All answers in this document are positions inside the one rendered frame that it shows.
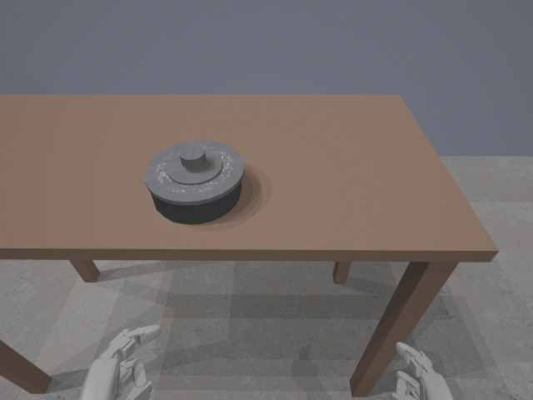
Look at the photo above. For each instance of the knob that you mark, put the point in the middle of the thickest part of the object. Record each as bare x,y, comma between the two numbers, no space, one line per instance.
193,156

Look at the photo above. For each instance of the table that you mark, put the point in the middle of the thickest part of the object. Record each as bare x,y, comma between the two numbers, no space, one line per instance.
328,178

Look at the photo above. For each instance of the robot left hand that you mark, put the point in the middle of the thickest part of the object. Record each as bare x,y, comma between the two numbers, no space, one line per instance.
112,376

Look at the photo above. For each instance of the pot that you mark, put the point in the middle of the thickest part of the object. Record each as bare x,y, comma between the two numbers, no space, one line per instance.
202,213

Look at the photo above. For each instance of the robot right hand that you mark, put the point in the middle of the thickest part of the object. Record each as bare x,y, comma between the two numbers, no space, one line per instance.
432,386

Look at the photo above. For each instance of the lid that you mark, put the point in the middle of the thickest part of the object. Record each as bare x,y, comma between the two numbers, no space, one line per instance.
169,181

